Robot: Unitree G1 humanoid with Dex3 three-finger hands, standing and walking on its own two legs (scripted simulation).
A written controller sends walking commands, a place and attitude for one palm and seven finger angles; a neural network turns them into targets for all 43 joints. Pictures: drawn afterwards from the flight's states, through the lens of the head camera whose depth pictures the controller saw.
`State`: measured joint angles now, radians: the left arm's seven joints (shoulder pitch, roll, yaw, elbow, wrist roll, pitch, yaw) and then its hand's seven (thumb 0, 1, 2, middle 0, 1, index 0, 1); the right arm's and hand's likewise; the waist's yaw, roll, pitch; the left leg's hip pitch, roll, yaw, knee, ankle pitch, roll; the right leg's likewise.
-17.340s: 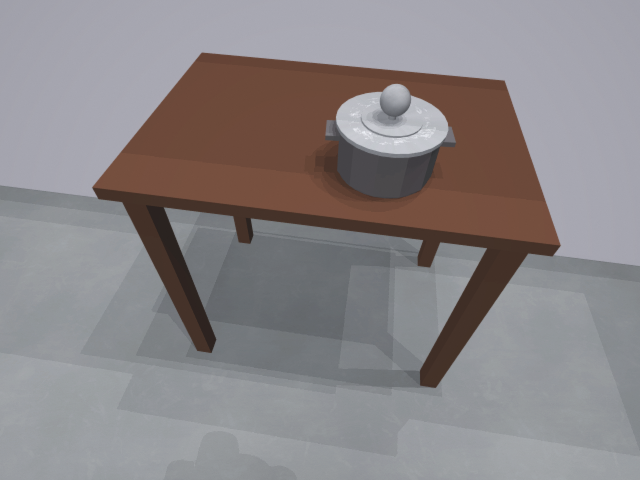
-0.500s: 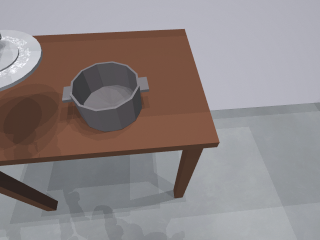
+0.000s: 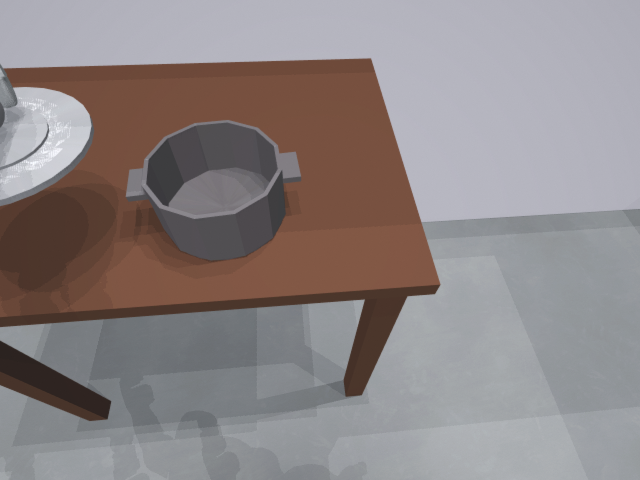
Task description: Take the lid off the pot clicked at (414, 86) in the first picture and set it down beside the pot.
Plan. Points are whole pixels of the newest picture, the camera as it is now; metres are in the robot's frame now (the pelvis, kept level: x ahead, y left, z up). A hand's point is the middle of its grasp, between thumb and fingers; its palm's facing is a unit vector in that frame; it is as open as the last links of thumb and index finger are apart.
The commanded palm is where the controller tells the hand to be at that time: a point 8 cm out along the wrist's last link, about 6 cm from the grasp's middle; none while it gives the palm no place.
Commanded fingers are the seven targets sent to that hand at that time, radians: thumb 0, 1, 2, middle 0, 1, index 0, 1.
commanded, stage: lower the lid onto the table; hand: left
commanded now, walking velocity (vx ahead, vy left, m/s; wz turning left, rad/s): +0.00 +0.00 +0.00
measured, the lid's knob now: out of the picture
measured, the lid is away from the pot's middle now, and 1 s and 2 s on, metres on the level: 0.23 0.22 0.24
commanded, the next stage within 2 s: none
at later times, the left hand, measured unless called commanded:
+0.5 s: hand out of the picture +0.46 +0.35 +0.18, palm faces -0.38 -0.16 -0.91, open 8.2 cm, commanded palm +0.50 +0.35 +0.25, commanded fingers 0.00 0.64 0.93 -0.78 -1.07 -0.78 -1.07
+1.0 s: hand (13, 154) +0.47 +0.34 +0.15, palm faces -0.43 -0.17 -0.89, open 8.2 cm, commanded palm +0.51 +0.35 +0.22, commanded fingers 0.00 0.64 0.93 -0.78 -1.07 -0.78 -1.07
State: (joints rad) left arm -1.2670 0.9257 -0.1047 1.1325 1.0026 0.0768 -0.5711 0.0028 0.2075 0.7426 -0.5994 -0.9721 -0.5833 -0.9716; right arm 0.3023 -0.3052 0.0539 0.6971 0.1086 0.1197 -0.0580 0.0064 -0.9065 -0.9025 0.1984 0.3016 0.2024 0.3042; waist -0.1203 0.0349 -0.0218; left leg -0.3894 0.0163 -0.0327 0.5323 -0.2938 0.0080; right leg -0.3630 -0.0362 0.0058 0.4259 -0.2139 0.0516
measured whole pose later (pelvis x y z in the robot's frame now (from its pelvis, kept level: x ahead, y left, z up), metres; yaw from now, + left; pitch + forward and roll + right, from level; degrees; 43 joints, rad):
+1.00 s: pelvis +0.00 +0.00 -0.01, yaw -1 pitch +13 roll -2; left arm -1.23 0.92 -0.08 1.25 1.02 0.03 -0.50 0.00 0.21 0.74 -0.59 -0.97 -0.58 -0.97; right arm 0.31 -0.29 0.06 0.73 0.11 0.13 -0.09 0.01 -0.91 -0.90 0.20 0.30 0.20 0.30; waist -0.16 0.03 -0.05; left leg -0.52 0.03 -0.02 0.65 -0.34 0.01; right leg -0.50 -0.02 0.02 0.53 -0.25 0.06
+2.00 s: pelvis -0.01 +0.01 -0.03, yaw -2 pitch +17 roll -4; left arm -1.18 0.97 -0.04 1.29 1.03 -0.03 -0.46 0.00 0.22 0.74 -0.59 -0.97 -0.57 -0.97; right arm 0.34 -0.27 0.06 0.72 0.10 0.16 -0.10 0.00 -0.90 -0.90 0.20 0.30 0.20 0.30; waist -0.19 0.03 -0.07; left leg -0.69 0.04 -0.03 0.80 -0.40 0.02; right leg -0.64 -0.01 0.02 0.64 -0.29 0.06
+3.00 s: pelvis -0.02 +0.00 -0.03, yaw -1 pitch +17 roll -4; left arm -1.01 0.92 0.03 1.11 1.01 -0.16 -0.39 0.00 0.24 0.66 -0.49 -0.98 -0.49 -0.98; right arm 0.28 -0.27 0.04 0.69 0.10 0.22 -0.10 0.00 -0.91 -0.90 0.20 0.30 0.20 0.30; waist -0.15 0.02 -0.08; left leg -0.72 0.04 -0.05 0.83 -0.40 0.01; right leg -0.68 0.00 0.00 0.69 -0.30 0.05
